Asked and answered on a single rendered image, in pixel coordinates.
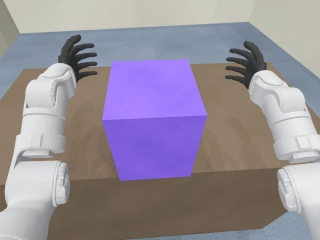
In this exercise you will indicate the pedestal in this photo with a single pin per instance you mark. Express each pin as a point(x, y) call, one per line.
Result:
point(233, 185)

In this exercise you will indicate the robot right upper arm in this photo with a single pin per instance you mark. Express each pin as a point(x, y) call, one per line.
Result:
point(299, 191)

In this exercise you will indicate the robot right forearm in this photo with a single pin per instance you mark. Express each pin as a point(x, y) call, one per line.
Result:
point(288, 118)

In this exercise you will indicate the carton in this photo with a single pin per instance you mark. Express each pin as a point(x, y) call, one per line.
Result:
point(153, 118)

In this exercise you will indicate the robot right hand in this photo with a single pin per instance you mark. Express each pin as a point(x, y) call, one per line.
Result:
point(254, 64)

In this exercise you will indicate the robot left forearm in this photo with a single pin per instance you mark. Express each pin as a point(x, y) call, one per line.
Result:
point(44, 115)

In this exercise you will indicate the robot left hand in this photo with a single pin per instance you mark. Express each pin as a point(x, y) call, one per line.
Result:
point(68, 56)

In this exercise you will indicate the robot left upper arm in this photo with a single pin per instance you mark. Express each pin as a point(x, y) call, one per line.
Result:
point(35, 189)

